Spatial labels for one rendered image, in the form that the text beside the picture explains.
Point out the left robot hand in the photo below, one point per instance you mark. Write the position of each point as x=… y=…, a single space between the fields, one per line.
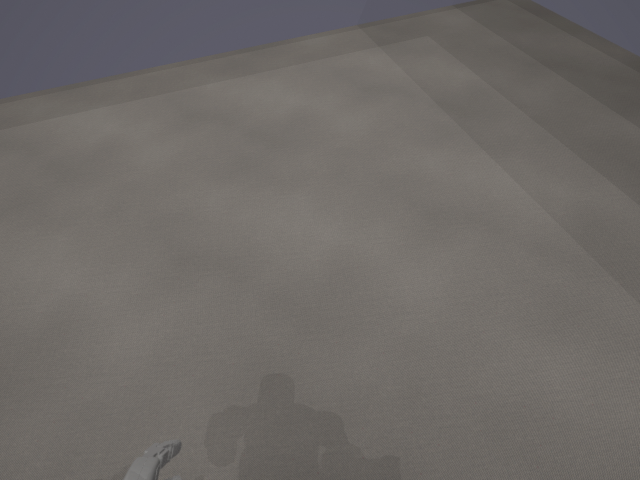
x=155 y=458

